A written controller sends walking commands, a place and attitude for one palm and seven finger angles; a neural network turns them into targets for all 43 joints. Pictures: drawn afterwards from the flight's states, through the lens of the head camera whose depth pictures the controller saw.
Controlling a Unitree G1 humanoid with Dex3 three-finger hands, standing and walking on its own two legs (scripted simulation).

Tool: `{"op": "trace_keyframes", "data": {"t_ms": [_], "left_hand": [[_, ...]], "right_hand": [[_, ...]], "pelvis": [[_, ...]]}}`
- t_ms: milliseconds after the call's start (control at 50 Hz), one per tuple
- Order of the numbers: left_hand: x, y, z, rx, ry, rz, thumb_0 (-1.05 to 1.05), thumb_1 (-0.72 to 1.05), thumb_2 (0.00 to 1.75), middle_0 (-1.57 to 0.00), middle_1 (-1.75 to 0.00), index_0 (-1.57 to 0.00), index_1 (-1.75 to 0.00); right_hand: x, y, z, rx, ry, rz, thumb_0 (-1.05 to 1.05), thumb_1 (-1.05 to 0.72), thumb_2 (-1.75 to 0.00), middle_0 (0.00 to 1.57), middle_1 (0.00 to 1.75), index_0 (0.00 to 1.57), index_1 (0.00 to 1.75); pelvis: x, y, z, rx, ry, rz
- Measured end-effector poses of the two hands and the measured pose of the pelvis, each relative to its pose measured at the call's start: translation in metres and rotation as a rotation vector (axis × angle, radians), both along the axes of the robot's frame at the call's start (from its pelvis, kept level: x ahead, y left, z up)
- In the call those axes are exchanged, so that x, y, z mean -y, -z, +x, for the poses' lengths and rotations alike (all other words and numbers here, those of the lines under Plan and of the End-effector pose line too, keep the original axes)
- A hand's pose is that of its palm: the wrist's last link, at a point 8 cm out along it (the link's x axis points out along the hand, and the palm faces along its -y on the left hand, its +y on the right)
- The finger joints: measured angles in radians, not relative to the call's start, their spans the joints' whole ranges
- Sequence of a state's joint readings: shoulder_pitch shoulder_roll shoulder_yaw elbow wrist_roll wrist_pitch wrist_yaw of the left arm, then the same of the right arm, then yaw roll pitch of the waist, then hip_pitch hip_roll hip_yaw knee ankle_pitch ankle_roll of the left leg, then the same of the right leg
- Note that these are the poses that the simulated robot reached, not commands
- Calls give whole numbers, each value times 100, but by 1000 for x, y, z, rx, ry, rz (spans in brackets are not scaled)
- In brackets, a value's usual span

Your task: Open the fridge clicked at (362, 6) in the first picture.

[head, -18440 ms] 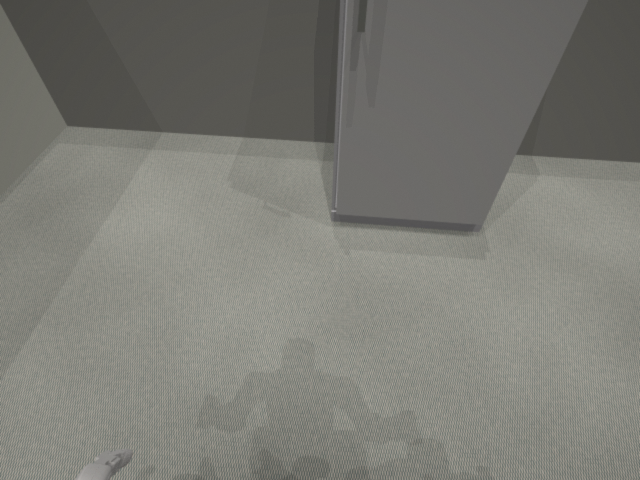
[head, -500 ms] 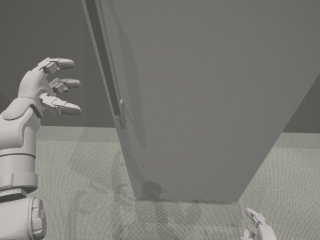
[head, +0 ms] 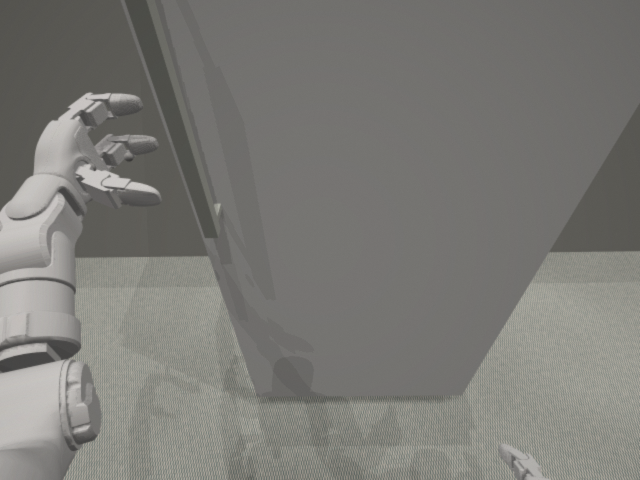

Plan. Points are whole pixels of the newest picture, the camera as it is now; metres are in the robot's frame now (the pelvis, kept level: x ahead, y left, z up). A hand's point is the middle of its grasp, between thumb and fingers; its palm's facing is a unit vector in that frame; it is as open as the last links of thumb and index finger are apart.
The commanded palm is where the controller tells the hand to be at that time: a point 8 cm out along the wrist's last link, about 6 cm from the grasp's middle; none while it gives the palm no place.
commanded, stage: move the hooked fingers beside the handle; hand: left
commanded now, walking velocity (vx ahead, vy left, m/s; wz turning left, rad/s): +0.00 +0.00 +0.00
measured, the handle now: (178, 100) +0.47 +0.18 +0.27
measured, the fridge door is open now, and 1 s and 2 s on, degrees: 0 0 0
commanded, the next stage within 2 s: none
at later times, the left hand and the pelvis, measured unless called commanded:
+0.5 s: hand (126, 178) +0.40 +0.24 +0.21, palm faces +0.07 -1.00 -0.02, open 14.0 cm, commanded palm +0.37 +0.29 +0.22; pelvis -0.01 +0.01 +0.00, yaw +1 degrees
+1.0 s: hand (130, 163) +0.39 +0.23 +0.23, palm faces +0.07 -1.00 -0.01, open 14.0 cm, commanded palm +0.37 +0.28 +0.22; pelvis -0.01 +0.01 +0.00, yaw +0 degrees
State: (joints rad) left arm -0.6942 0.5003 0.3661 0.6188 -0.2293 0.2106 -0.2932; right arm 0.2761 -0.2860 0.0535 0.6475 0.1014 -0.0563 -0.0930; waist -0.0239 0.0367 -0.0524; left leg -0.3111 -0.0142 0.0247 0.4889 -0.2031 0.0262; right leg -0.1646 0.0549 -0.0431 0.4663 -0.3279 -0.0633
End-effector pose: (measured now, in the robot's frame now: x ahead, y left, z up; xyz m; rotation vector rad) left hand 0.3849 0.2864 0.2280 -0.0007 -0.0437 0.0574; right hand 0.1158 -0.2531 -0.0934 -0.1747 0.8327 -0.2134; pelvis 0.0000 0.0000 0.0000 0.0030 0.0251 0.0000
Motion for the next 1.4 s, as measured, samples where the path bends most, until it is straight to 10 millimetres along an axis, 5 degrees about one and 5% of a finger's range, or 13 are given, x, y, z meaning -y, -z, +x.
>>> {"op": "trace_keyframes", "data": {"t_ms": [180,320,460,660,880,1020,1160,1400], "left_hand": [[-23,17,-11,-52,-51,30,-1,-49,30,-30,-120,-30,-120],[-13,-1,-21,41,13,19,-1,-50,30,-30,-120,-30,-120],[-8,17,-13,-88,-5,9,-1,-50,30,-30,-120,-30,-120],[-4,-5,-11,25,-11,14,-1,-50,30,-30,-120,-30,-120],[7,14,-15,-21,12,25,-1,-50,30,-30,-120,-30,-120],[6,-2,-14,20,-16,12,-1,-50,30,-30,-120,-30,-120],[-8,13,-15,-81,-49,19,-1,-50,30,-30,-120,-30,-120],[4,1,-12,-19,-5,0,-1,-50,30,-30,-120,-30,-120]], "right_hand": [[3,-1,-1,-11,14,-4,1,-90,-90,21,30,20,30],[-5,-4,16,23,-30,-12,1,-91,-90,21,30,20,30],[-17,-9,28,74,-49,9,1,-90,-90,21,30,20,30],[-23,-6,13,42,-46,11,1,-90,-90,21,30,20,30],[-14,2,-6,-12,-15,6,1,-90,-90,21,30,20,30],[-13,-3,1,16,-16,3,1,-90,-90,21,30,20,30],[-8,-5,8,28,-13,6,1,-90,-90,21,30,20,30],[-6,-7,19,47,-29,4,1,-90,-90,21,30,20,30]], "pelvis": [[-2,1,4,-5,4,-1],[-5,1,2,10,-13,-5],[-8,2,-6,2,-19,-9],[-9,1,-7,17,-13,-9],[-11,0,-7,20,-8,-7],[-7,-1,-7,29,-4,-5],[-4,-1,-7,15,-8,-5],[1,0,-4,15,-12,-3]]}}
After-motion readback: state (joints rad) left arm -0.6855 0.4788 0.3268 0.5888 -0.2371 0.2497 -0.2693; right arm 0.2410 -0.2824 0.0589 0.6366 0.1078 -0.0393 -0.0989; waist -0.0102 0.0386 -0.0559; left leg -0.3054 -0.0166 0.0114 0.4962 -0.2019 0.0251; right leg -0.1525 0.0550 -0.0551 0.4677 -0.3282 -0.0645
